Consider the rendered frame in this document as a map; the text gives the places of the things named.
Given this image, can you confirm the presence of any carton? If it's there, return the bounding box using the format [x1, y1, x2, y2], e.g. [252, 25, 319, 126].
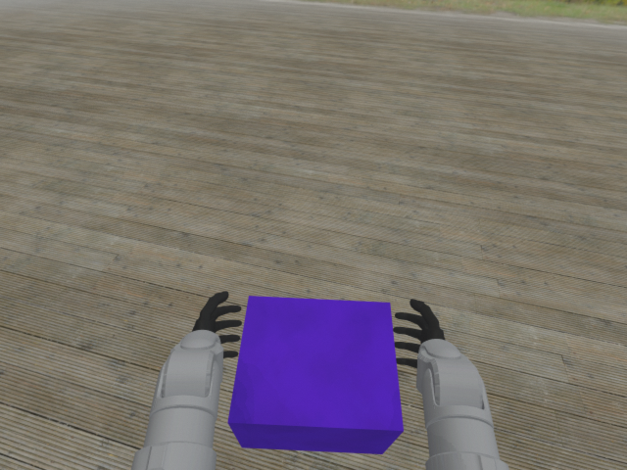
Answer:
[227, 296, 404, 454]

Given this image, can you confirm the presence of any robot left hand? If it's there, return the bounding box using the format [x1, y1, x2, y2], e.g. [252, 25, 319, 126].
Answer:
[192, 291, 242, 358]

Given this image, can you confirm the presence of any right robot forearm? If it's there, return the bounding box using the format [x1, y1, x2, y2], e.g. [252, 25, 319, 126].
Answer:
[416, 339, 509, 470]

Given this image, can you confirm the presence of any left robot forearm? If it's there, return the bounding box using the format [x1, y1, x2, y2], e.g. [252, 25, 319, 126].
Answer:
[131, 330, 223, 470]

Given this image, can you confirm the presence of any robot right hand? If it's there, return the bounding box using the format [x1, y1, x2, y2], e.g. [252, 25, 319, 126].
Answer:
[393, 299, 446, 368]

